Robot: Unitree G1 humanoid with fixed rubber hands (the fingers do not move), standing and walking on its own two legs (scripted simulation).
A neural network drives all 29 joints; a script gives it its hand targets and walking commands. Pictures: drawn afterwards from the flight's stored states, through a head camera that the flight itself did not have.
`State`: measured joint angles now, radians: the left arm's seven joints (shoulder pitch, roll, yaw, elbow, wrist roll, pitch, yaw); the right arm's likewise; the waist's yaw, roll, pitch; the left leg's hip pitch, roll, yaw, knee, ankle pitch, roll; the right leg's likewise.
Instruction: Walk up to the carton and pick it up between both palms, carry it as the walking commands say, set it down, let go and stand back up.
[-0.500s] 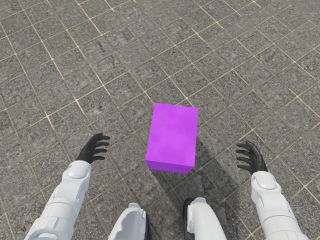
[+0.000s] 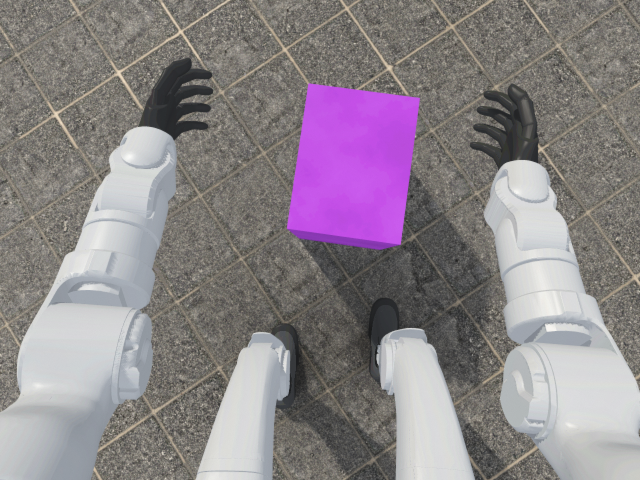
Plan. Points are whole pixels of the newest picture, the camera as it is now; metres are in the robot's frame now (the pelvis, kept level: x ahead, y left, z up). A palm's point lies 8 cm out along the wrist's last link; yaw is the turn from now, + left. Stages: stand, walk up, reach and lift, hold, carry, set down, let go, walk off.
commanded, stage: reach and lift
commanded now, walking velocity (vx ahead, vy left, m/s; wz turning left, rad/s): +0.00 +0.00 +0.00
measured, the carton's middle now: (349, 179) +0.53 -0.03 -0.52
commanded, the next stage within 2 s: none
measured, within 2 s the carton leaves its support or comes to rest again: neither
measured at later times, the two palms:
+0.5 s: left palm (192, 125) +0.52 +0.19 -0.17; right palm (477, 149) +0.50 -0.19 -0.19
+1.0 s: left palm (224, 153) +0.53 +0.19 -0.32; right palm (440, 174) +0.50 -0.18 -0.35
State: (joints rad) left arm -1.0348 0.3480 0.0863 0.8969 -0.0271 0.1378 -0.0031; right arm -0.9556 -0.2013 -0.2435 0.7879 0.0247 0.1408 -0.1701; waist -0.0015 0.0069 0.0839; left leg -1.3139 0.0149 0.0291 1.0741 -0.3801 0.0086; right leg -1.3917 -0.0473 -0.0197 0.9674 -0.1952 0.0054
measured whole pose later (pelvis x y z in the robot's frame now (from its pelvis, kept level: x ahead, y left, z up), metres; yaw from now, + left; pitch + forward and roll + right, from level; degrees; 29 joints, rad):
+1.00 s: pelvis -0.03 +0.00 -0.18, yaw +2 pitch +43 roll -2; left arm -1.39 0.37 0.12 0.93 -0.10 0.16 0.05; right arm -1.31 -0.23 -0.41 0.91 -0.01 0.10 -0.19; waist -0.01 0.03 0.22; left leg -1.98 -0.03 -0.04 1.81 -0.59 -0.01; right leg -2.05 -0.05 0.00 1.69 -0.39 0.02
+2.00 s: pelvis -0.05 +0.00 -0.27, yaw +2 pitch +34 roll -3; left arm -1.59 0.40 0.01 1.04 -0.18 0.14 0.06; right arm -1.58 -0.34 -0.32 1.17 0.09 0.06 -0.15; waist -0.03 0.03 0.52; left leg -2.10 -0.04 -0.04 2.13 -0.63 -0.01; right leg -2.17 -0.05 0.01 1.98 -0.41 0.04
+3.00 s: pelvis -0.05 +0.00 -0.28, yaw +2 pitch +33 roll -2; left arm -1.61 0.29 0.12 1.03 -0.06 0.19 0.02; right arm -1.58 -0.34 -0.27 1.10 0.10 0.20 -0.16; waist -0.03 0.02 0.52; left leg -2.10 -0.04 -0.04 2.17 -0.63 -0.01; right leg -2.18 -0.04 0.01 2.02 -0.41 0.03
